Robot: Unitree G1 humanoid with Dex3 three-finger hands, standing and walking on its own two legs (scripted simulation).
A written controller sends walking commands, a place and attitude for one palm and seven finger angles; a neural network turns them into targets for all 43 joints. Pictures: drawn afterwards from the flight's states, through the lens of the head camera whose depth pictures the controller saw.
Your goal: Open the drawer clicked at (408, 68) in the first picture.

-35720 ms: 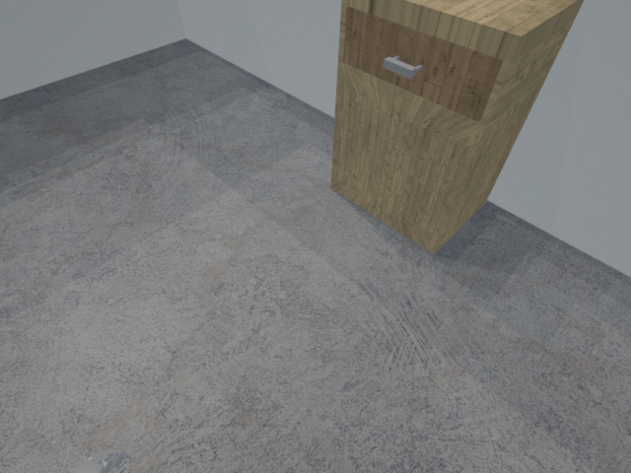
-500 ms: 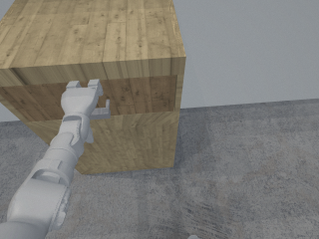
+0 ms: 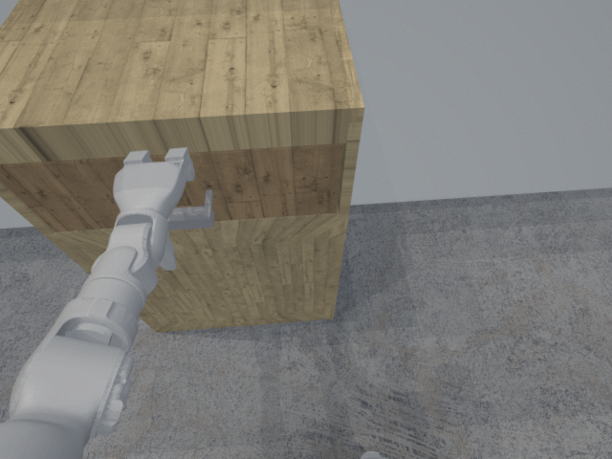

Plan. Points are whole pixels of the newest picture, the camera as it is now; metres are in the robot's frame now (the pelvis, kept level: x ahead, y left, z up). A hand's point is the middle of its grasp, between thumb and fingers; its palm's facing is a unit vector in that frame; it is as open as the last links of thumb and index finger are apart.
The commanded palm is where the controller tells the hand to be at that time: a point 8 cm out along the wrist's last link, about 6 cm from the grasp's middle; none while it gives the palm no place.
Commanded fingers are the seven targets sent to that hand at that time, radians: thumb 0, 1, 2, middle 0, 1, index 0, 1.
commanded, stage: re-aim the fingers above the handle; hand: left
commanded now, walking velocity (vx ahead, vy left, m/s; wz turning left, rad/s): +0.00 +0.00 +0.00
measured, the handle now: (182, 207) +0.50 +0.21 -0.04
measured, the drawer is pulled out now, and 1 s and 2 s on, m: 0.00 0.00 0.00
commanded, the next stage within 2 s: lower the fingers behind the handle in 0.78 s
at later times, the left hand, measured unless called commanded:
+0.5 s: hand (167, 209) +0.46 +0.21 +0.02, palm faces -0.05 -0.01 -1.00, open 13.7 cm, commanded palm +0.44 +0.21 +0.08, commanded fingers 0.00 -0.50 0.30 -0.30 -1.20 -0.30 -1.20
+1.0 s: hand (165, 215) +0.45 +0.21 +0.02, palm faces -0.03 -0.02 -1.00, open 13.8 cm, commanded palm +0.43 +0.21 +0.07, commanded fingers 0.00 -0.50 0.30 -0.30 -1.20 -0.30 -1.20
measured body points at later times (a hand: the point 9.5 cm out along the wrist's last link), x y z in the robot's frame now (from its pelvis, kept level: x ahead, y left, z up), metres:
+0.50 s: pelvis +0.00 +0.00 +0.00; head +0.09 -0.02 +0.44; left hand +0.45 +0.20 +0.08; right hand +0.05 -0.27 -0.14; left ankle -0.03 +0.10 -0.71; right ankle +0.00 -0.12 -0.71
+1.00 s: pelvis +0.00 +0.00 +0.00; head +0.08 -0.01 +0.44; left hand +0.44 +0.21 +0.07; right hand +0.05 -0.27 -0.14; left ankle -0.03 +0.10 -0.71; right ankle +0.00 -0.12 -0.71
